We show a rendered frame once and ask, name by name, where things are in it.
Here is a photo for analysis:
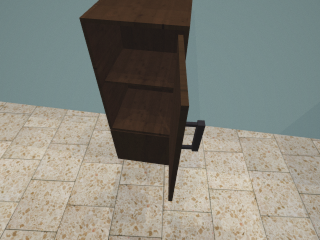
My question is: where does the cupboard door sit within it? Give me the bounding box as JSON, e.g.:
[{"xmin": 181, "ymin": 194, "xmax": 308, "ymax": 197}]
[{"xmin": 168, "ymin": 35, "xmax": 189, "ymax": 201}]

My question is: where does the handle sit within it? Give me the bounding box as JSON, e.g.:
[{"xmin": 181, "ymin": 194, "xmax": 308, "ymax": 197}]
[{"xmin": 181, "ymin": 120, "xmax": 206, "ymax": 152}]

